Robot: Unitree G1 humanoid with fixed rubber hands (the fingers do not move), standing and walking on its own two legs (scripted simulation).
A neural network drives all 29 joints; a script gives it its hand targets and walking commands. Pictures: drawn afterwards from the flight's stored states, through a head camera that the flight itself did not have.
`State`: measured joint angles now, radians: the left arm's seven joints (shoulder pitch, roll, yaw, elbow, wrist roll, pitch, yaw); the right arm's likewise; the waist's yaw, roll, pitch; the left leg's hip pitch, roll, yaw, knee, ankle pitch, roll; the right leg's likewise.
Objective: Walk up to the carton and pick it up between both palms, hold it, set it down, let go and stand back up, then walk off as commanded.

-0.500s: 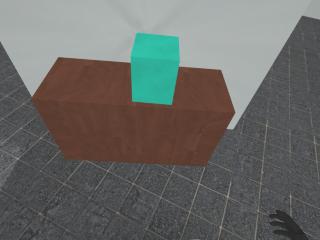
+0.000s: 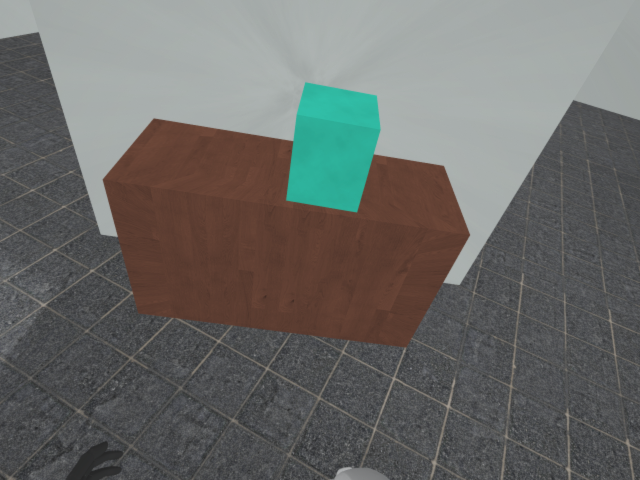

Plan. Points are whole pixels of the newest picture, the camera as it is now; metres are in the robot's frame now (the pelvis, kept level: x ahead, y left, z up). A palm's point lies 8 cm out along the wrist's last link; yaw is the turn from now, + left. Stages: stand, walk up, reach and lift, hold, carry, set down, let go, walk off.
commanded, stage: walk off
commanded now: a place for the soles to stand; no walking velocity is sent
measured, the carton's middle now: (331, 148) +0.96 -0.11 -0.04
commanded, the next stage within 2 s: none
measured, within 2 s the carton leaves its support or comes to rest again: neither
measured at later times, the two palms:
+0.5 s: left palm (87, 451) +0.23 +0.29 -0.11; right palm (558, 468) +0.16 -0.32 -0.04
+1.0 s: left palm (148, 355) +0.35 +0.24 -0.09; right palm (532, 364) +0.31 -0.37 -0.05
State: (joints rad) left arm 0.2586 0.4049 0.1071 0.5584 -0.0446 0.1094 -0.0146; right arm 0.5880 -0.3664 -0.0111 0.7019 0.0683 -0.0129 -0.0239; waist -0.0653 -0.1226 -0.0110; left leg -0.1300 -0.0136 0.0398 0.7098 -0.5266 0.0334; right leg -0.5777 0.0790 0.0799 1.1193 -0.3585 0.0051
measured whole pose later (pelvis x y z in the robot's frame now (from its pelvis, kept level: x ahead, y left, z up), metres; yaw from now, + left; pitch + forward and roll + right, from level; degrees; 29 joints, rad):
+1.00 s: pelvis +0.22 -0.06 +0.01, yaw +0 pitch -1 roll +0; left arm 0.29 0.42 0.10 0.52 -0.04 0.09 -0.03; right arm 0.25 -0.38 -0.01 0.64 0.06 -0.03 -0.12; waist -0.06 -0.08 0.14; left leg -0.32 0.05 0.02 0.83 -0.55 -0.01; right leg -0.27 0.10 0.02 0.62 -0.32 -0.08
